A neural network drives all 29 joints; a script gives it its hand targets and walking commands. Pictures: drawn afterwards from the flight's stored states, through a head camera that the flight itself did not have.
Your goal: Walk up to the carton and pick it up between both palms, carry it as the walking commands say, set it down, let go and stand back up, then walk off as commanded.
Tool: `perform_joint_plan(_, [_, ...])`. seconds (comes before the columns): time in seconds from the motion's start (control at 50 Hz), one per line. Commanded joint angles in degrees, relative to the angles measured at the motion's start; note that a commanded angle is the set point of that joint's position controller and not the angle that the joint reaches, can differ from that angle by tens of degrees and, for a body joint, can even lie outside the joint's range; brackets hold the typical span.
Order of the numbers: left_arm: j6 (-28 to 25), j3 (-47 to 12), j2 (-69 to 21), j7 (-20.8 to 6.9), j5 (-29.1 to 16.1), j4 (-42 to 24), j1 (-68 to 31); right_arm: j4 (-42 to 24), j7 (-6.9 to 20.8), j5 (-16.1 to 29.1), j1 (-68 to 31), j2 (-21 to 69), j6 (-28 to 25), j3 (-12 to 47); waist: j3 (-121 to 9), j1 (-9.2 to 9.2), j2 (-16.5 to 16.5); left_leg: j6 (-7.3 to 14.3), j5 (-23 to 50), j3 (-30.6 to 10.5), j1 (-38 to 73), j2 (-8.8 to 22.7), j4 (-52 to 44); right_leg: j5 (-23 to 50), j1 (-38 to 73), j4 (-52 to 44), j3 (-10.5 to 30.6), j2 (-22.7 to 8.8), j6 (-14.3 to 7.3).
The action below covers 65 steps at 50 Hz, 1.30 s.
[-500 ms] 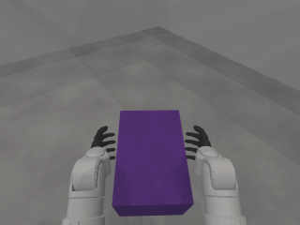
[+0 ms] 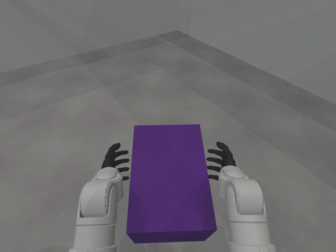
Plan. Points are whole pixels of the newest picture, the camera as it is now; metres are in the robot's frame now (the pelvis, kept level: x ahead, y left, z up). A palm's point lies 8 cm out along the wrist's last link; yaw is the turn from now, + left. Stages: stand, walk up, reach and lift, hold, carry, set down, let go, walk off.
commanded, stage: carry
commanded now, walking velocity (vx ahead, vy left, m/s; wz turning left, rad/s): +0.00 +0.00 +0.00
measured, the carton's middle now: (168, 181) +0.33 +0.00 +0.00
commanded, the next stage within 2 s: none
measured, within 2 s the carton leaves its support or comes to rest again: neither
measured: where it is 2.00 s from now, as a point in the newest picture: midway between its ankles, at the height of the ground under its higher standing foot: outside the picture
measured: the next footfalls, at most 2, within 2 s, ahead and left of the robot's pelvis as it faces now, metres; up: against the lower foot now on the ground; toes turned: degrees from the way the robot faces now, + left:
left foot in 0.76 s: +0.05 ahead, +0.11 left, +0.00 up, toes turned -18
right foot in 1.10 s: -0.07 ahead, -0.14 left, +0.00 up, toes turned -50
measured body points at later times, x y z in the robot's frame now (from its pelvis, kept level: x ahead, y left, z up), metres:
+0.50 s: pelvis -0.01 +0.00 -0.02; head -0.01 -0.01 +0.43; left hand +0.31 +0.07 +0.08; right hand +0.25 -0.20 +0.07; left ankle +0.05 +0.14 -0.73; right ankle +0.01 -0.11 -0.73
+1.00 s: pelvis -0.02 -0.01 +0.00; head +0.01 +0.00 +0.45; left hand +0.30 -0.08 +0.10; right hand +0.14 -0.29 +0.10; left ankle +0.02 +0.12 -0.73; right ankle -0.09 -0.11 -0.68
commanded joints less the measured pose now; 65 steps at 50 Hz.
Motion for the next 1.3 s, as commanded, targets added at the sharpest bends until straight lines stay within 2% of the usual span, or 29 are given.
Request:
perform_joint_plan(0.0, [-2.1,-23.7,-50.0,-11.1,-14.6,-6.6,-20.7,-5.9,11.0,14.6,-20.4,49.3,-1.8,23.7,-14.5,-0.01,-0.3,1.0,5.5,-3.0,6.1,3.9,-3.6,5.5,5.1,-6.3,5.6,-5.8,-0.6])
perform_joint_plan(0.1, [-2.4,-23.6,-49.8,-11.1,-14.5,-6.3,-20.9,-5.5,11.1,14.4,-20.5,49.1,-2.2,23.5,-14.4,0.0,-0.3,1.0,5.6,-3.0,6.2,3.9,-3.6,5.6,5.3,-6.3,5.6,-5.8,-0.6])
perform_joint_plan(0.14, [0.7,-32.5,-57.7,-10.4,-20.5,-21.1,-21.1,-19.7,10.4,20.2,-20.4,57.2,0.8,32.0,-14.7,-0.07,-0.8,0.3,5.8,-2.0,6.8,4.6,-2.0,8.5,3.8,-4.8,6.5,-6.1,-0.3])
perform_joint_plan(0.22, [6.5,-31.7,-54.1,-10.6,-19.7,-17.0,-16.0,-14.5,9.6,17.5,-12.7,54.3,5.9,29.9,-15.7,-0.04,-2.1,-1.1,4.9,0.8,5.5,6.5,4.1,17.1,1.4,0.0,10.0,-7.5,-0.7])
perform_joint_plan(0.28, [7.9,-31.9,-55.2,-11.1,-20.4,-17.7,-18.9,-15.7,9.8,18.2,-15.0,55.4,7.0,30.0,-12.8,-0.21,-2.6,-1.6,-2.4,0.4,4.5,7.0,3.7,12.8,-3.5,0.1,13.2,-6.8,-1.5])
perform_joint_plan(0.34, [8.3,-32.0,-56.8,-11.2,-20.8,-18.7,-21.1,-17.1,10.1,19.3,-17.5,57.1,7.2,30.3,-12.2,-0.37,0.9,-0.7,-7.4,-3.4,7.4,10.4,-0.5,5.2,-9.8,3.0,13.6,-4.1,-0.5])
perform_joint_plan(0.42, [8.9,-32.2,-58.4,-11.6,-21.7,-19.1,-21.7,-17.3,10.0,19.6,-18.5,58.3,7.6,30.5,-13.7,0.47,11.1,3.1,-8.2,-5.7,6.1,21.6,-7.4,-8.7,-9.5,17.4,6.1,-0.3,0.5])
perform_joint_plan(0.46, [9.2,-31.7,-58.8,-12.0,-22.2,-18.5,-22.4,-16.8,9.8,19.0,-18.2,58.7,7.9,30.6,-12.3,1.08,6.9,0.1,-6.7,0.2,0.9,19.7,-1.5,-8.0,-3.5,9.9,8.3,-0.6,-0.6])
perform_joint_plan(0.48, [9.4,-31.3,-58.8,-12.1,-22.0,-17.3,-22.2,-16.6,9.8,18.7,-18.1,57.9,8.1,30.4,-11.3,1.34,0.6,-2.6,-12.3,2.9,-2.8,15.9,3.9,-4.5,-1.5,3.0,12.6,-1.0,-1.7])
perform_joint_plan(0.5, [9.5,-29.6,-58.0,-12.1,-21.0,-15.5,-21.2,-17.0,10.1,19.0,-19.1,57.9,8.5,30.9,-10.0,1.47,-15.1,-6.3,-18.3,7.4,-7.2,9.0,14.9,2.9,-1.4,-8.6,27.8,-8.7,-4.3])
perform_joint_plan(0.52, [9.5,-29.3,-58.7,-12.1,-21.0,-15.2,-19.8,-17.4,10.1,19.5,-20.9,58.0,8.5,31.0,-8.7,1.14,-18.4,-8.1,-23.1,4.0,-12.7,3.6,23.1,11.4,0.8,-11.6,36.9,-10.7,-6.6])
perform_joint_plan(0.56, [8.7,-29.8,-59.9,-12.2,-20.8,-16.4,-19.0,-17.8,10.7,21.1,-20.3,60.1,7.8,31.8,-13.3,0.73,-9.5,-7.6,-21.3,-1.4,-14.7,2.9,26.7,21.1,8.2,-7.0,32.1,-10.0,-6.9])
perform_joint_plan(0.6, [7.9,-30.1,-61.1,-12.0,-19.8,-16.9,-18.0,-18.9,11.3,22.2,-19.9,61.7,7.2,33.0,-17.0,0.87,-8.8,-6.7,-17.5,-2.1,-12.2,1.4,23.3,27.3,11.2,-4.3,27.8,-7.9,-6.5])
perform_joint_plan(0.68, [6.6,-31.5,-59.9,-11.3,-19.0,-20.3,-17.2,-20.9,11.7,23.6,-18.3,62.3,6.5,33.6,-21.3,1.31,-8.9,-5.0,-16.4,-2.3,-4.3,-2.2,11.8,32.1,12.4,-3.4,29.6,-7.1,-7.2])
perform_joint_plan(0.72, [6.6,-32.3,-59.0,-11.1,-18.8,-20.5,-16.0,-20.4,11.6,23.1,-15.8,61.5,6.4,32.9,-23.3,0.61,-6.5,-3.5,-9.3,-1.7,10.2,-1.0,-1.1,27.5,5.1,-1.2,26.1,-4.4,-4.5])
perform_joint_plan(0.74, [6.8,-32.6,-58.5,-10.9,-18.8,-20.4,-15.9,-19.4,11.7,22.4,-14.2,61.1,6.5,32.4,-23.3,-0.37,-1.6,-1.3,-1.4,-5.1,22.7,5.1,-9.9,17.7,-5.5,4.2,21.5,-1.5,-1.4])
perform_joint_plan(0.76, [6.9,-33.7,-59.5,-11.2,-19.4,-21.6,-16.1,-19.5,11.7,21.6,-13.4,60.3,6.0,31.7,-20.4,-0.7,18.4,4.8,13.9,-19.8,29.6,22.1,-11.0,-5.3,-22.3,18.6,9.4,6.4,2.5])
perform_joint_plan(0.78, [7.1,-34.7,-58.4,-11.4,-19.9,-23.9,-19.6,-20.8,11.8,21.7,-14.6,60.3,5.8,31.7,-17.3,0.25,19.5,9.5,29.2,-19.8,26.2,28.6,-8.7,-17.6,-25.4,32.3,5.5,3.6,4.2])
perform_joint_plan(0.82, [7.4,-35.7,-58.6,-11.8,-20.7,-23.1,-19.4,-21.4,11.6,20.2,-14.3,59.0,5.9,31.6,-13.1,0.57,4.7,6.6,35.1,-8.0,22.1,22.6,-5.4,-11.5,-21.2,37.1,7.2,-0.2,4.5])
perform_joint_plan(0.9, [8.1,-36.3,-57.3,-11.5,-21.6,-22.0,-19.2,-21.5,11.0,18.8,-13.1,54.7,6.2,28.7,-9.7,0.33,11.6,1.8,36.6,5.4,22.1,16.8,-3.4,-7.9,-17.5,26.2,1.5,2.0,5.1])
perform_joint_plan(1.0, [9.3,-34.7,-56.0,-10.8,-21.0,-20.2,-17.6,-20.7,10.5,18.1,-11.9,53.6,7.5,28.6,-11.7,-0.18,15.2,-0.3,41.4,9.0,24.6,19.4,3.2,-7.8,-10.1,11.6,-3.2,3.8,3.2])
perform_joint_plan(1.04, [9.8,-33.6,-56.3,-10.8,-20.5,-18.4,-16.0,-20.3,10.5,18.2,-12.3,53.5,7.9,29.1,-14.2,0.95,13.1,-3.0,44.9,11.5,23.6,18.4,14.2,-1.9,-2.0,-0.1,-5.2,6.3,2.4])
perform_joint_plan(1.06, [10.1,-33.1,-56.6,-10.8,-20.1,-18.0,-16.7,-19.7,10.5,18.6,-12.9,52.8,8.1,29.1,-14.2,2.02,8.4,-5.3,36.0,11.7,15.3,16.7,23.6,5.3,6.6,-8.1,-1.1,5.5,1.8])
perform_joint_plan(1.08, [10.4,-32.1,-56.8,-10.7,-20.0,-16.9,-15.8,-20.0,10.6,18.8,-15.2,52.1,8.5,29.3,-14.0,2.09,-1.7,-6.9,-4.6,8.4,-2.3,12.7,33.2,24.6,17.3,-7.1,14.7,-2.9,-1.2])
perform_joint_plan(1.1, [10.1,-29.7,-55.5,-10.4,-18.2,-14.2,-13.0,-21.3,10.8,19.3,-17.0,52.1,9.1,31.6,-14.2,0.96,-22.1,-10.3,-32.5,5.5,-19.2,3.5,43.4,62.6,22.5,-2.6,36.5,-15.7,-9.2])
perform_joint_plan(1.12, [9.9,-29.5,-56.4,-10.6,-19.5,-15.4,-12.6,-19.1,11.0,20.8,-16.6,55.6,9.1,31.7,-15.5,0.41,-13.9,-9.8,-34.6,-1.2,-19.9,6.2,46.1,71.1,24.0,1.6,31.4,-14.9,-10.6])
perform_joint_plan(1.16, [8.4,-30.5,-59.5,-11.4,-19.5,-16.6,-15.6,-20.3,11.9,22.9,-20.4,59.2,7.8,34.5,-14.9,0.73,-7.8,-8.4,-24.9,-3.7,-17.3,6.8,41.1,50.9,18.9,0.8,23.6,-10.1,-8.2])
perform_joint_plan(1.2, [7.0,-30.9,-62.5,-11.8,-19.4,-19.1,-17.4,-22.9,12.4,24.5,-23.3,62.3,6.8,36.3,-15.8,0.94,-7.8,-7.8,-16.7,-3.5,-15.0,5.7,37.6,34.0,14.9,-1.7,22.2,-6.7,-7.3])
perform_joint_plan(1.28, [5.8,-31.9,-60.7,-11.5,-18.8,-21.2,-16.7,-23.6,12.1,24.3,-21.2,62.1,5.9,36.1,-16.9,1.39,-7.1,-6.7,-14.4,-3.2,-10.8,1.7,28.8,26.4,11.8,-4.2,26.3,-6.3,-7.9])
